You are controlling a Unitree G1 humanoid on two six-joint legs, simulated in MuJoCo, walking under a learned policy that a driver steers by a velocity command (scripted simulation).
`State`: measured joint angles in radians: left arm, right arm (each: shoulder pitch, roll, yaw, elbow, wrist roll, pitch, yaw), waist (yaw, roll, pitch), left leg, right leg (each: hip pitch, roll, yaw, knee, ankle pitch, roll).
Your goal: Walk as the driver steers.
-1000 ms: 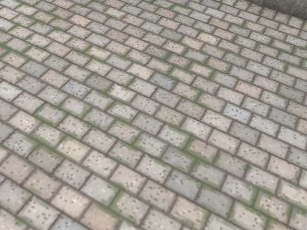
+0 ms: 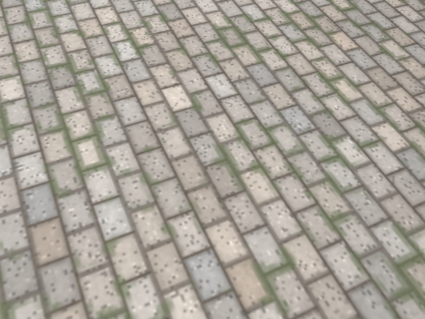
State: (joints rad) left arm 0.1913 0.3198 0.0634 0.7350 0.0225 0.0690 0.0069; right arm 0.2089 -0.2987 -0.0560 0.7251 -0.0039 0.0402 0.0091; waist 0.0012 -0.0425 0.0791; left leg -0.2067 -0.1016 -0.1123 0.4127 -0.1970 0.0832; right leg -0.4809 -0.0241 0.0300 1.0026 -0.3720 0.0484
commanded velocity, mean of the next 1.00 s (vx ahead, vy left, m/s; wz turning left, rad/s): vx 0.17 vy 0.00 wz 0.59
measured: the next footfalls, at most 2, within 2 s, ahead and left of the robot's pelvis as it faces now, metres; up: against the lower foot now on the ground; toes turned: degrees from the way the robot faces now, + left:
right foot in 0.30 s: +0.07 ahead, -0.12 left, +0.00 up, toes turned +16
left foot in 0.82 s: +0.07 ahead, +0.13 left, +0.00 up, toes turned +32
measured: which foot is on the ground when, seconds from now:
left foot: down 0.00-0.30, up 0.32-0.80, down 0.82-1.00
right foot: up 0.00-0.28, down 0.30-0.84, up 0.86-1.00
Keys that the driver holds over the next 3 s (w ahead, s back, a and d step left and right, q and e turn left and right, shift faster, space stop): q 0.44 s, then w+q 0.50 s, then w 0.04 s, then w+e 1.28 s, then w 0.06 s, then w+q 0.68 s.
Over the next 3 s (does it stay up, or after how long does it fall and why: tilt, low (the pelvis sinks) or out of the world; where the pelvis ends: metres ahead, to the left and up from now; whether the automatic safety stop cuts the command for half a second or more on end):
stays up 1.13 0.40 -0.02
